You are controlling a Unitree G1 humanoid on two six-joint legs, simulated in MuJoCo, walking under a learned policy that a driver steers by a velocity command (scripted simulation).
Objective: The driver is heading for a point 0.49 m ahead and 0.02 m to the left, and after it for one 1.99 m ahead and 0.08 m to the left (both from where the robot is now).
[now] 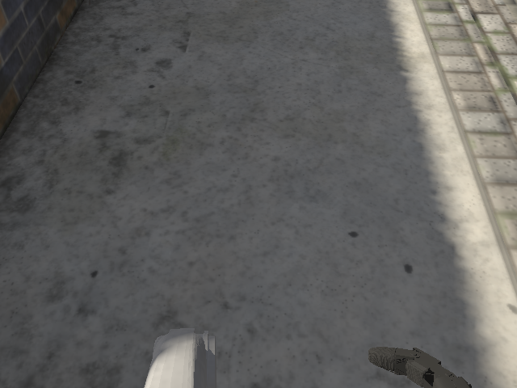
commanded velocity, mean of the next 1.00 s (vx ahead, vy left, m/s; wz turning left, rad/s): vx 0.40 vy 0.00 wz -0.19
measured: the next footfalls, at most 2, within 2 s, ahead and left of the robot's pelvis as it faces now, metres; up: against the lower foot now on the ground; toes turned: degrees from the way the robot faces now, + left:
left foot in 0.10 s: +0.21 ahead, +0.18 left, +0.19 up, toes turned +1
right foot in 0.70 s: +0.36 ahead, -0.14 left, +0.19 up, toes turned -16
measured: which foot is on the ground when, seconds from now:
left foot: up 0.00-0.08, down 0.10-0.70, up 0.72-1.00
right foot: down 0.00-0.10, up 0.12-0.68, down 0.70-1.00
